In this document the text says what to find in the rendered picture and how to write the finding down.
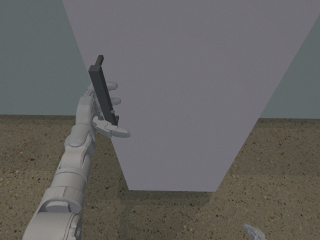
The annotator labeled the robot left hand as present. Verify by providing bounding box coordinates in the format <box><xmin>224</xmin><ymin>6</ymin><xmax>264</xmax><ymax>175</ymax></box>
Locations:
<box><xmin>75</xmin><ymin>81</ymin><xmax>131</xmax><ymax>138</ymax></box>

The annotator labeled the fridge door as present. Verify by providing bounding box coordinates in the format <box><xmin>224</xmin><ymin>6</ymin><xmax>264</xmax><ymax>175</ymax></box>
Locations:
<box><xmin>62</xmin><ymin>0</ymin><xmax>320</xmax><ymax>192</ymax></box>

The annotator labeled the robot right hand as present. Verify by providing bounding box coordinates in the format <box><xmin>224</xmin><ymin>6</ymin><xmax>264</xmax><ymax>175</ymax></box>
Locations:
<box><xmin>243</xmin><ymin>223</ymin><xmax>267</xmax><ymax>240</ymax></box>

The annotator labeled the robot left upper arm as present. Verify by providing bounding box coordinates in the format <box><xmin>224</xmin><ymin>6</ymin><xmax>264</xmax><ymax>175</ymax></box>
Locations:
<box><xmin>24</xmin><ymin>212</ymin><xmax>82</xmax><ymax>240</ymax></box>

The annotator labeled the left robot forearm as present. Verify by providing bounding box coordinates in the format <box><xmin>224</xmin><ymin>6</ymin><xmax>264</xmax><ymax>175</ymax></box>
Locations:
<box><xmin>22</xmin><ymin>124</ymin><xmax>96</xmax><ymax>240</ymax></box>

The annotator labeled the handle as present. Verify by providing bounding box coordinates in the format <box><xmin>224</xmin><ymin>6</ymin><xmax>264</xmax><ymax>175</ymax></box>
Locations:
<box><xmin>88</xmin><ymin>55</ymin><xmax>119</xmax><ymax>126</ymax></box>

